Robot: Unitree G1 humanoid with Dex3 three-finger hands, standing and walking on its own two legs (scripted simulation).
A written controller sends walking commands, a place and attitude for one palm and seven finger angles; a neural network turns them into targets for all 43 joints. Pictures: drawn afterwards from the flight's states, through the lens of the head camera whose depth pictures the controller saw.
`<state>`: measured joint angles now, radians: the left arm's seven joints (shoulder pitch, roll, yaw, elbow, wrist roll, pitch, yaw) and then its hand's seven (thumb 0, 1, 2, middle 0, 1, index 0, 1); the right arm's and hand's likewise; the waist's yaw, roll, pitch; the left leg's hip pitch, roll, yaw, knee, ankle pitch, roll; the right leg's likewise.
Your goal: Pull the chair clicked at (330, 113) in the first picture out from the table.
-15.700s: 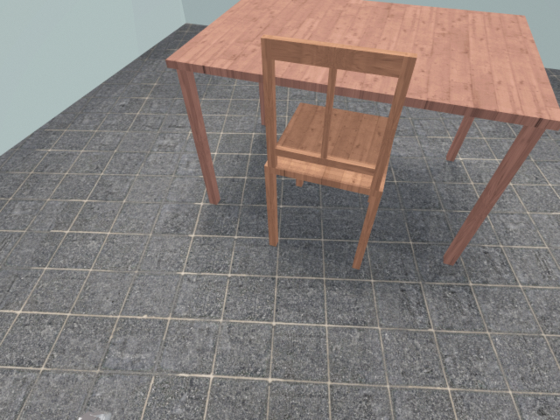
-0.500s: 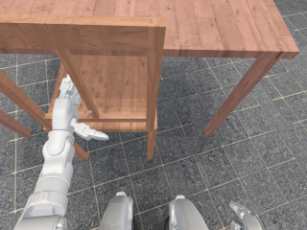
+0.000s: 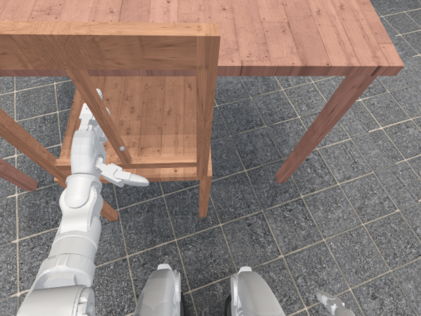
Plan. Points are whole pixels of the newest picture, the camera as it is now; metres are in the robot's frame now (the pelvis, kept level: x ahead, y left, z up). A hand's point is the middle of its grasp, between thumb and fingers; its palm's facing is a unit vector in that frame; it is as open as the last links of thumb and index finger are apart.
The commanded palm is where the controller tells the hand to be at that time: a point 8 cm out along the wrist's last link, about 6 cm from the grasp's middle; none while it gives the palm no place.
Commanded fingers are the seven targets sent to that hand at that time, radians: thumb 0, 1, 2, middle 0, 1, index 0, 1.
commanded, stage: push the fingers through the gap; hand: left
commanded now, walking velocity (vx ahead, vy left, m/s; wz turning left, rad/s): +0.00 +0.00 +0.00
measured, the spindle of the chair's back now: (107, 125) +0.45 +0.18 +0.04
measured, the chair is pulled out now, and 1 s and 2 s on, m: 0.00 0.00 0.03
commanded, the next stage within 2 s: hook a spindle and tug to test in 0.06 s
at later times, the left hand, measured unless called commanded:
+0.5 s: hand (120, 148) +0.42 +0.16 +0.02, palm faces +0.01 -1.00 -0.03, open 15.6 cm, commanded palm +0.39 +0.21 +0.02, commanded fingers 0.00 -0.33 0.37 -0.38 -1.07 -0.38 -1.07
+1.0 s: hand (122, 146) +0.42 +0.16 +0.02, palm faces +0.02 -1.00 -0.03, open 6.2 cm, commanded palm +0.39 +0.21 +0.02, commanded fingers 0.00 0.90 0.90 -0.50 -1.45 -0.50 -1.45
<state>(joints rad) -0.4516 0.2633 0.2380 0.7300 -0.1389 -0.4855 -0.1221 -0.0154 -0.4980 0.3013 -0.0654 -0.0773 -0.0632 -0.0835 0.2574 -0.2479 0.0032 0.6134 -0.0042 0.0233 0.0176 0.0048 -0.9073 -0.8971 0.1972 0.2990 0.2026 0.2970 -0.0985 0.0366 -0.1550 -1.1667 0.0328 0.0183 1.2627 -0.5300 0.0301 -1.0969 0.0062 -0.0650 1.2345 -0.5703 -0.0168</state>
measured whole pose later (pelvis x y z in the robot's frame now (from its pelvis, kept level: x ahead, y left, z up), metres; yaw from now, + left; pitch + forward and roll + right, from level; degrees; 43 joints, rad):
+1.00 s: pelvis +0.00 +0.00 +0.00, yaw +0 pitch +25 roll -2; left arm -0.45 0.26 0.23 0.72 -0.15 -0.48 -0.12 0.00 0.54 0.74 -0.48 -1.42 -0.47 -1.43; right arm 0.25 -0.24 0.00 0.61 0.00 0.02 0.02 0.00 -0.91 -0.90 0.20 0.30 0.20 0.30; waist -0.09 0.04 -0.16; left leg -1.16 0.03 0.01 1.26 -0.53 0.03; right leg -1.09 0.01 -0.07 1.23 -0.57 -0.02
